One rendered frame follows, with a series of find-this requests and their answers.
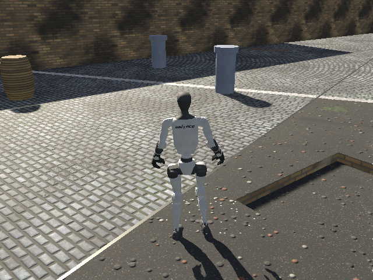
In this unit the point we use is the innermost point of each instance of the right robot forearm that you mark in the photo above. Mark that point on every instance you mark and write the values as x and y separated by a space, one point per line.
217 151

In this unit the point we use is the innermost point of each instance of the right robot hand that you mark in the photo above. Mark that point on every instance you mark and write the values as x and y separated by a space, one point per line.
220 157

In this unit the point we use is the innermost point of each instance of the right robot upper arm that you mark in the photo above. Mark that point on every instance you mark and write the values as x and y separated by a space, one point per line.
203 122

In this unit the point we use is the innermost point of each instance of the left robot hand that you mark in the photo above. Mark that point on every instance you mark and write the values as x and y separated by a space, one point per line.
159 161

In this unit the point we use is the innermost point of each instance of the robot right shin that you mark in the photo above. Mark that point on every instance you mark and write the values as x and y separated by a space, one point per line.
203 206

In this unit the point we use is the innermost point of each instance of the left robot forearm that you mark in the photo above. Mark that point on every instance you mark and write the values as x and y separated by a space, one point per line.
157 152

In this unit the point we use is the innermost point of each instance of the humanoid robot torso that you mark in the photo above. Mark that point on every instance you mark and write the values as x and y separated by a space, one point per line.
185 137

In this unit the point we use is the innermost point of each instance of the left robot upper arm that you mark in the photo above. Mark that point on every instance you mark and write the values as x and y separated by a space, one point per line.
167 123

